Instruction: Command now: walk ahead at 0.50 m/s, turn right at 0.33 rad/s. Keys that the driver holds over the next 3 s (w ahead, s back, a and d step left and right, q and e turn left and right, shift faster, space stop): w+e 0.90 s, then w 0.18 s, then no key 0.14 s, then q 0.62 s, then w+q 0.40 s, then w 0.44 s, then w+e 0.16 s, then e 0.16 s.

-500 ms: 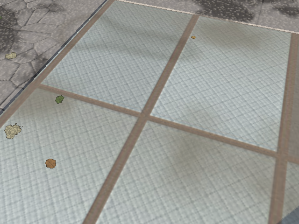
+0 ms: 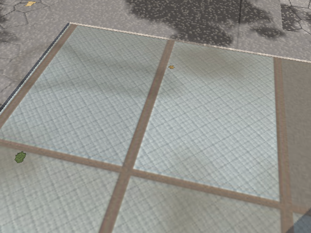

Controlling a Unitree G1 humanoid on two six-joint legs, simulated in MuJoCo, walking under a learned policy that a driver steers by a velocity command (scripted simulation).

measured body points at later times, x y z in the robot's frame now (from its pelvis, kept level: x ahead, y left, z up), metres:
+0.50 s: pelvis +0.28 -0.07 +0.00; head +0.32 -0.09 +0.44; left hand +0.45 +0.17 -0.11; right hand +0.37 -0.38 -0.10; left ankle +0.38 +0.09 -0.68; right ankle +0.28 -0.14 -0.75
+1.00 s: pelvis +0.56 -0.11 +0.00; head +0.58 -0.12 +0.45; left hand +0.84 +0.03 -0.10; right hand +0.45 -0.38 -0.12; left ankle +0.60 -0.01 -0.75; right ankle +0.53 -0.28 -0.67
